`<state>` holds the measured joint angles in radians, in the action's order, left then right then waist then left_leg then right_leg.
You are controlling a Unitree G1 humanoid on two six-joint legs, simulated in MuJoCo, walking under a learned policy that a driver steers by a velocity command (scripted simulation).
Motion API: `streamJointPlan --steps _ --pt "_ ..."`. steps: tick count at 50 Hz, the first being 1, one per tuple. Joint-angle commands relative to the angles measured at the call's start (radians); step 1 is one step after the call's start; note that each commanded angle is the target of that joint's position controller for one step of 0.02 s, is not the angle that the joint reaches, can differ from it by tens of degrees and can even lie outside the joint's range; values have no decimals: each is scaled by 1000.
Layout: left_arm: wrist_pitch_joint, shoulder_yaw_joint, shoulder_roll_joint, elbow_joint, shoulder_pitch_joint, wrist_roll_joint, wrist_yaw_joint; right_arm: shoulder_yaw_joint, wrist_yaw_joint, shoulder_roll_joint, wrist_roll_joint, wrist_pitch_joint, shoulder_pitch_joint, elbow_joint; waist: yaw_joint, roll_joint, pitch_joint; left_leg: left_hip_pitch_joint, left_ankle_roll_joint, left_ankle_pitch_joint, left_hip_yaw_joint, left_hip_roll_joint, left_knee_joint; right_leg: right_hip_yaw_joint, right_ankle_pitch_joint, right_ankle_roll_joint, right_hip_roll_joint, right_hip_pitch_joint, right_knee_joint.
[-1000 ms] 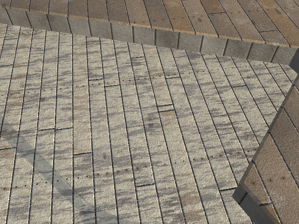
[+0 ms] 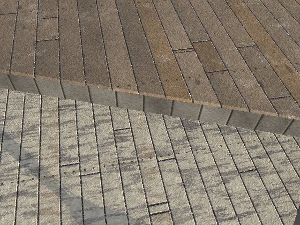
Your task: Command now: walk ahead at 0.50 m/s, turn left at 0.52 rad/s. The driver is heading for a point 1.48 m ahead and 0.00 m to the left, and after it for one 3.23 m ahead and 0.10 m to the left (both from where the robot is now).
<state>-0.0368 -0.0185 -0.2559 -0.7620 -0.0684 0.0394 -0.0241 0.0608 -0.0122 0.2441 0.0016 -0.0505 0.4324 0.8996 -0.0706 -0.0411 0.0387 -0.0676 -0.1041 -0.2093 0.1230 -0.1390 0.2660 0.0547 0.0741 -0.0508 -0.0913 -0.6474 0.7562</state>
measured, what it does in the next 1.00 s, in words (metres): walks ahead: right foot, then left foot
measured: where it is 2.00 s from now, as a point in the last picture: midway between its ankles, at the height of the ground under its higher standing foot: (126, 129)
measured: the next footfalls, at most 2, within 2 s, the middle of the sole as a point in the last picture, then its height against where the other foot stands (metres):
right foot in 0.16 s outside the picture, level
left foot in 0.70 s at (119, 212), level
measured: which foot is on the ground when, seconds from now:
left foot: down 0.00-0.16, up 0.18-0.68, down 0.70-1.00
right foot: up 0.00-0.14, down 0.16-0.72, up 0.74-1.00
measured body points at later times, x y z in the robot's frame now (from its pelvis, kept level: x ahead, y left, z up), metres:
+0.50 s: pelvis +0.27 -0.04 +0.00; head +0.30 -0.06 +0.45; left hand +0.22 +0.22 -0.12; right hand +0.45 -0.28 -0.12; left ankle +0.35 +0.11 -0.69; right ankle +0.23 -0.13 -0.75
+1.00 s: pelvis +0.53 +0.04 +0.00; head +0.54 +0.05 +0.45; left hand +0.60 +0.31 -0.13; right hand +0.55 -0.22 -0.13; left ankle +0.48 +0.10 -0.75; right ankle +0.64 -0.11 -0.68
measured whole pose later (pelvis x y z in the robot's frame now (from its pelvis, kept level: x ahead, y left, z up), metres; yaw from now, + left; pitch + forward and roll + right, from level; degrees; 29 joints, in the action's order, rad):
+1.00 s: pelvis +0.53 +0.04 +0.00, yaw +7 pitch +0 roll +1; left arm -0.04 -0.04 -0.26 -0.90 -0.19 0.03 -0.04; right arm 0.04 -0.01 0.24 -0.01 -0.08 0.39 0.98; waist -0.02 -0.04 0.02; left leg -0.05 -0.09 -0.18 -0.07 -0.09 0.22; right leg 0.00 0.15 0.02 -0.11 -0.60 0.92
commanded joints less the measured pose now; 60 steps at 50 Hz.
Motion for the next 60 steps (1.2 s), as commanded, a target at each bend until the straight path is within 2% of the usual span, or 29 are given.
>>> streamJointPlan --steps 1,4,6,7,8,9,10,11,12,14,15,19,25,29,32,34,35,36,37,38,39,40,41,42,44,46,52,57,60 --pt "-21 -8 -67 106 141 -7 -1 39 10 166 -7 -7 72 -44 -22 108 0 20 -111 375 203 242 -21 -45 -53 -2 56 0 -86" --pt "-34 -7 -78 122 148 -12 -2 43 21 173 -15 -5 63 -53 -11 122 -9 57 -88 447 226 268 32 -40 -32 25 74 79 -180" --pt "-42 -17 -104 96 53 -11 5 43 25 179 -18 -8 27 -60 36 134 -29 31 -54 525 228 275 89 -48 26 60 99 248 -241" --pt "-49 -28 -122 63 -49 -9 13 43 22 184 -16 -12 15 -59 82 120 -70 25 -37 614 206 251 193 -64 46 83 123 377 -287" --pt "-61 -41 -156 33 -168 0 25 38 16 169 -11 -18 16 -58 136 72 -146 -30 -16 579 156 197 372 -21 47 117 72 556 -319" --pt "-65 -55 -228 28 -329 21 42 20 13 107 -8 -25 28 -90 189 -40 -289 -153 3 286 84 143 647 234 198 173 -164 764 -330" --pt "-47 -81 -305 1 -330 17 37 16 11 63 16 -18 180 -90 104 -288 -341 -432 33 -322 -15 -9 882 686 282 298 -341 911 -466" --pt "-36 -66 -202 16 -259 -9 28 23 21 140 -21 -5 125 -59 89 -81 -198 -531 22 -266 13 74 956 682 396 284 -308 795 -488" --pt "-36 -50 -133 27 -189 -17 24 23 11 137 -28 -6 26 -73 87 8 -89 -526 24 -175 15 98 933 517 339 264 -253 671 -502" --pt "-44 -37 -96 6 -170 -11 23 17 -4 112 -32 -3 -58 -95 70 -5 -24 -494 36 -118 -6 143 858 302 103 226 -153 561 -539" --pt "-52 -37 -101 -11 -184 -15 24 14 -11 104 -38 6 -43 -95 54 -57 -36 -466 45 -109 -15 149 831 253 32 220 -135 545 -546" --pt "-78 -42 -114 -62 -255 -34 17 7 -22 94 -45 23 -110 -104 49 -42 -29 -520 70 -61 -57 168 770 165 -116 249 -121 564 -590" --pt "-67 -40 -109 -125 -345 -37 15 -24 -37 58 -38 14 -367 -177 104 -39 17 -556 98 133 -153 202 490 45 -225 234 -72 589 -628" --pt "-63 -43 -128 -164 -401 -31 19 -32 -33 66 -33 8 -464 -205 125 -39 33 -505 70 162 -179 180 350 32 -301 227 -104 650 -602" --pt "-58 -44 -135 -183 -392 -26 26 -29 -21 81 -34 0 -446 -203 96 -42 26 -439 27 80 -186 156 295 23 -481 212 -133 714 -521" --pt "-51 -45 -145 -192 -372 -29 28 -14 -7 104 -42 -10 -278 -144 15 -25 -64 -207 -13 63 -212 98 208 -18 -695 186 -103 707 -304" --pt "-49 -41 -137 -187 -367 -34 29 2 4 141 -54 -20 -122 -91 -44 5 -155 23 -45 78 -165 139 188 -52 -597 166 -63 595 -116" --pt "-52 -21 -69 -141 -383 -51 25 26 17 234 -79 -25 26 -72 -77 150 -285 301 -119 -39 157 409 159 -106 -208 136 18 330 213" --pt "-49 -27 -62 -143 -458 -53 25 41 11 275 -48 -10 24 -60 -26 307 -358 389 -218 -68 559 577 27 -83 439 123 173 92 483" --pt "-42 -48 -139 -146 -386 -25 29 31 4 217 -15 -2 -62 -70 -4 153 -212 270 -200 -95 461 527 14 2 387 137 101 13 527" --pt "-46 -42 -110 -132 -318 -25 21 13 1 153 -12 -7 -139 -77 19 108 -92 133 -179 -60 326 482 -17 4 311 139 62 5 495" --pt "-45 -38 -82 -133 -296 -26 17 0 -2 108 -19 -16 -164 -70 48 76 -23 29 -135 73 221 425 -46 3 263 138 27 44 424" --pt "-32 -36 -67 -136 -295 -14 10 -6 0 89 -15 -23 -184 -55 82 92 -6 -43 -92 80 147 371 -81 -6 237 129 5 92 372" --pt "-18 -31 -53 -150 -334 -5 2 -6 4 96 -15 -30 -184 -47 101 133 -18 -82 -98 115 115 368 -102 -15 225 114 1 141 351" --pt "-8 -32 -48 -149 -306 -3 -5 -5 1 96 -11 -48 -141 -18 105 110 -13 -93 -111 213 70 352 -125 -29 192 98 0 138 332" --pt "-4 -33 -49 -130 -232 -1 -11 0 3 118 -5 -54 -115 2 100 95 11 -74 -116 200 33 341 -160 -47 125 79 -19 68 269" --pt "-9 -18 -27 -61 14 -12 -15 -5 4 114 -7 -52 -12 64 39 95 50 -7 -89 312 -52 304 -167 -101 -48 53 -4 25 -18" --pt "-17 -12 -37 -29 116 -16 -7 -7 17 121 -19 -46 48 109 13 108 55 130 -82 476 -69 338 -102 -121 -34 89 36 58 -171" --pt "-33 -22 -60 -49 35 -14 7 -6 26 137 -24 -42 12 119 67 121 14 177 -57 779 -83 350 41 -138 73 136 90 199 -233"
